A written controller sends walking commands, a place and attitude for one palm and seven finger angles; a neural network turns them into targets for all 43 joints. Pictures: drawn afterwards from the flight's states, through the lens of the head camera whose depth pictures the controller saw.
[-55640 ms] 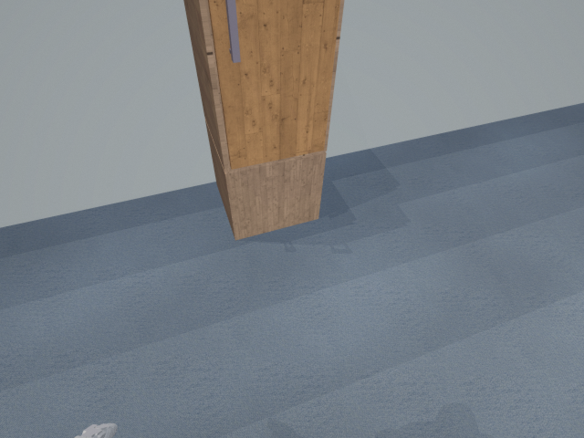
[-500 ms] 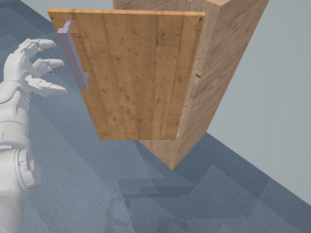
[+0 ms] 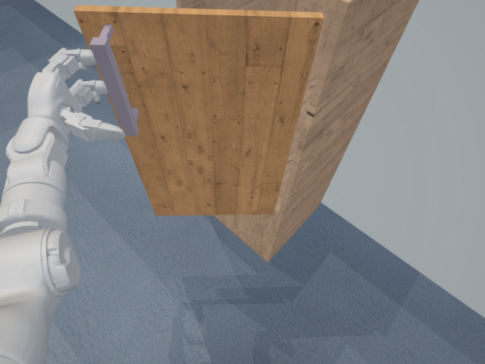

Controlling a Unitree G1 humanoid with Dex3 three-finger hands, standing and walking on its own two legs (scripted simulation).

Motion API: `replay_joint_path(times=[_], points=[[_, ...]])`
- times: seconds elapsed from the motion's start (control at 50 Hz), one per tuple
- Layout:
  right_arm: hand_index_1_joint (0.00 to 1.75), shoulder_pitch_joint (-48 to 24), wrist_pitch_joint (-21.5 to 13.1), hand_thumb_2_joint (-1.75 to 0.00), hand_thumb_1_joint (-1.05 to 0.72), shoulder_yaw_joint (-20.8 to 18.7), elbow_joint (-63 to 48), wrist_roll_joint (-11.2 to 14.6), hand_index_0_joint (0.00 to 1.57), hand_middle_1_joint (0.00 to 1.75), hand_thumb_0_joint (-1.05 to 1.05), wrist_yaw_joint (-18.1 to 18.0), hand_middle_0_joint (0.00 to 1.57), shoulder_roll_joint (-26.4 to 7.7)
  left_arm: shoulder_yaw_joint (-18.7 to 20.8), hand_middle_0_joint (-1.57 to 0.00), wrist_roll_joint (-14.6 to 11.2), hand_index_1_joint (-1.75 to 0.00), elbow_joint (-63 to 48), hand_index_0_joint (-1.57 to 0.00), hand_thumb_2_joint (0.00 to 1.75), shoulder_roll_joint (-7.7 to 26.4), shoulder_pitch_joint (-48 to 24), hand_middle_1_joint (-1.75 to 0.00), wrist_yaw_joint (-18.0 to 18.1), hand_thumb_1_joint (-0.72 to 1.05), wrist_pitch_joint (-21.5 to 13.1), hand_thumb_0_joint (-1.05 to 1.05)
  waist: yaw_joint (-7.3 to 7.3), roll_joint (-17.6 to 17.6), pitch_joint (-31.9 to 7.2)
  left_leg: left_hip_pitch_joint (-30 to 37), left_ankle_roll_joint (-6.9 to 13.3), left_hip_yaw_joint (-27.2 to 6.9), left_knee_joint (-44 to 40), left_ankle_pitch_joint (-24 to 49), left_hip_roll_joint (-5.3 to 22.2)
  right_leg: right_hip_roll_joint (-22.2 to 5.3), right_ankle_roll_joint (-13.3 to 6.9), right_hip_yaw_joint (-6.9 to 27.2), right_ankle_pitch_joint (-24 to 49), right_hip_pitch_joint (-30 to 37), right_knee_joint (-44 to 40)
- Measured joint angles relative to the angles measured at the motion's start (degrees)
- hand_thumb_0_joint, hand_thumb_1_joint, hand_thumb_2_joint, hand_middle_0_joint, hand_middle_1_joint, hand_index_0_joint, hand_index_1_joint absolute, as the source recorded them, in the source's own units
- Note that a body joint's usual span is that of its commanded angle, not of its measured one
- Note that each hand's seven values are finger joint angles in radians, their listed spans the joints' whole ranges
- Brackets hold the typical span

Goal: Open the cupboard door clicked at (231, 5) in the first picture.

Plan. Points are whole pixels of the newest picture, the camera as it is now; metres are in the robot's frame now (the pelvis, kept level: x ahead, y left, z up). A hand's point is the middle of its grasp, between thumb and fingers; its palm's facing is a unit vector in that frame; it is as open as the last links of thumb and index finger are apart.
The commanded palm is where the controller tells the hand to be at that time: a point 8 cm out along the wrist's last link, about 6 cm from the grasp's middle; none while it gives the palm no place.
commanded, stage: slide the fingers in behind the handle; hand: left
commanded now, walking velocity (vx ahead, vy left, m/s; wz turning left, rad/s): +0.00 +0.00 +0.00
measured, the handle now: (120, 85) +0.53 +0.18 +0.16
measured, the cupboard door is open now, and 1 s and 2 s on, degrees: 44 45 45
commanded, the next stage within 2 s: close the thumb around the handle in 1.20 s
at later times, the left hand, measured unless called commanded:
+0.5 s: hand (123, 107) +0.48 +0.16 +0.16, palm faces +0.00 -1.00 +0.00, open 14.0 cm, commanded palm +0.46 +0.21 +0.16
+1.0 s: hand (132, 102) +0.48 +0.15 +0.17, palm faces +0.00 -1.00 +0.00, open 14.0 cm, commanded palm +0.46 +0.20 +0.16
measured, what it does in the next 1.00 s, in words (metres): stands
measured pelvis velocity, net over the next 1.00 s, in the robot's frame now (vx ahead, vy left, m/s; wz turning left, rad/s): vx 0.00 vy -0.02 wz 0.01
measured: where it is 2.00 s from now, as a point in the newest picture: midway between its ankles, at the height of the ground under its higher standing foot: outside the picture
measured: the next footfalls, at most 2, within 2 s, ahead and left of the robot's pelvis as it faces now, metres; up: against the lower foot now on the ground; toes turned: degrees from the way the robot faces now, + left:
none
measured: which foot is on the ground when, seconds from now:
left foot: down 0.00-1.00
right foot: down 0.00-1.00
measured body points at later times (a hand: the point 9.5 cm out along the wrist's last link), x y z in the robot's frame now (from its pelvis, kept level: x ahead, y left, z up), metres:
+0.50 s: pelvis +0.00 -0.02 +0.00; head +0.05 -0.02 +0.45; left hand +0.47 +0.22 +0.16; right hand +0.04 -0.29 -0.12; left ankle +0.01 +0.09 -0.72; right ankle -0.03 -0.11 -0.72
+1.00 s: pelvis +0.00 -0.02 +0.00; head +0.05 -0.03 +0.45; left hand +0.48 +0.20 +0.17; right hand +0.03 -0.29 -0.12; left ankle +0.01 +0.09 -0.72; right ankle -0.03 -0.11 -0.72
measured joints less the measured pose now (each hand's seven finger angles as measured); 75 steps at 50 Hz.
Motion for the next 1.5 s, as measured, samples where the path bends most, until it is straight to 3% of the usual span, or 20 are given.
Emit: replay_joint_path(times=[0.12, 0.34, 0.44, 0.62, 0.88, 1.34, 1.5], points=[[0.3, -0.43, 0.34, -0.9, -0.9, 0.29, -0.62, 0.11, 0.2, 0.3, 0.01, 0.35, 0.21, 0.62, -0.67, -0.3, 1.03, -1.2, 0.55, -0.3, 0.3, -1.34, 0.1, -1.2, 2.06, -0.5, 2.5, -0.01, 0.13, 0.44, -0.2, 0.64, -0.09, 0.04, 0.1, -0.31, 0.01, 0.02, -0.11, 0.06, -0.42, 0.51, 0.33], [0.3, -1.17, 0.16, -0.9, -0.9, 0.13, -0.27, 0.27, 0.2, 0.3, 0.01, 0.66, 0.21, 0.99, -1.76, -0.3, 0.47, -1.2, -2.26, -0.3, 0.3, -4.01, 1.67, -1.2, 3.87, -0.5, 1.48, -0.01, 1.12, 0.5, -0.24, 1.93, -0.72, -0.22, -0.4, -0.13, 0.26, 0.31, -0.74, -0.15, -0.59, 1.58, 0.36], [0.3, -1.83, 0.18, -0.9, -0.9, 0.07, -0.46, 0.45, 0.2, 0.3, 0.01, 0.32, 0.21, 0.62, -2.53, -0.3, 1.03, -1.2, -0.14, -0.3, 0.3, -3.83, 0.39, -1.2, 4.56, -0.5, 3.0, -0.01, 0.81, 0.4, 0.33, 2.06, -1.01, -0.72, -0.51, 0.23, 0.31, 0.4, -1.08, -0.64, -0.52, 1.76, 0.45], [0.3, -2.28, -0.77, -0.9, -0.9, -0.07, 0.52, 0.3, 0.2, 0.3, 0.01, 0.2, 0.21, 0.13, -2.84, -0.3, 1.14, -1.2, 1.42, -0.3, 0.3, -4.45, -2.36, -1.2, 6.25, -0.5, 0.95, -0.01, 0.2, 0.13, 1.3, 1.09, -1.49, -1.13, -0.59, 0.88, 0.49, 0.6, -1.58, -1.05, -0.27, 0.63, 0.87], [0.3, 0.08, -0.51, -0.9, -0.9, -0.62, 1.07, 0.32, 0.2, 0.3, 0.01, 0.74, 0.21, 0.35, -3.41, -0.29, 0.33, -1.2, -0.88, -0.29, 0.3, -5.04, 0.29, -1.2, 6.95, -0.5, 1.07, -0.01, 0.77, 0.78, 0.56, 2.19, -1.67, -0.82, -1.51, 0.7, 0.65, 0.8, -1.77, -0.64, -0.33, 1.57, 0.0], [0.3, -2.8, -0.35, -0.9, -0.9, -0.39, -0.39, 0.39, 0.2, 0.3, 0.01, 0.89, 0.21, 1.0, -3.58, -0.29, 0.65, -1.2, -3.43, -0.3, 0.3, -7.45, 2.4, -1.2, 7.1, -0.5, 1.59, -0.01, 1.66, 0.14, -0.02, 3.53, -0.91, -0.34, -1.43, 0.12, 0.04, 0.19, -0.96, -0.14, -0.68, 2.95, -0.11], [0.3, -2.45, -0.64, -0.9, -0.9, -0.44, 0.12, 0.38, 0.2, 0.3, 0.01, 0.75, 0.21, 1.09, -5.01, -0.31, 0.64, -1.22, -3.63, -0.31, 0.37, -7.44, 1.88, -1.22, 7.51, -0.33, 0.99, -0.01, 1.66, 0.3, 0.5, 3.02, -0.68, -0.67, -0.84, 0.28, -0.16, 0.0, -0.72, -0.5, -0.45, 2.77, 0.08]])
